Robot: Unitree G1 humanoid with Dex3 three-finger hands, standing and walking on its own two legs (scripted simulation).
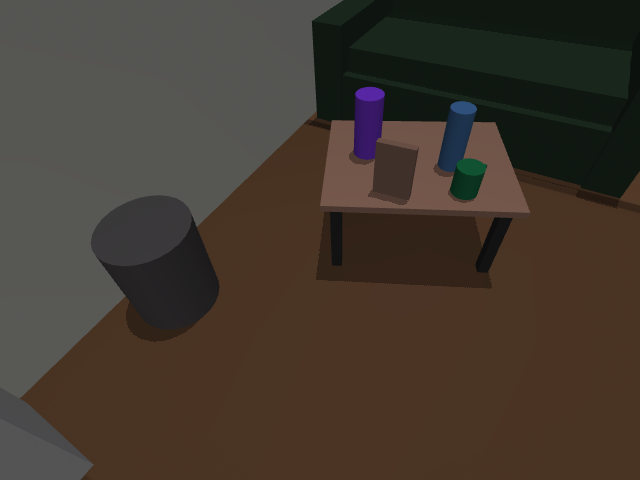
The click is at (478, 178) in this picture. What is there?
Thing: mug
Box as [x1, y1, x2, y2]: [450, 158, 486, 199]
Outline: 486,164 483,164 478,160 470,158 458,161 450,187 451,193 456,197 462,199 473,198 477,193
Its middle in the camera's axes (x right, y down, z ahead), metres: +0.50 -0.20 +1.29
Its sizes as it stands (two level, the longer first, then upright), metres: 0.125 0.091 0.104
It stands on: a support 0.36 m high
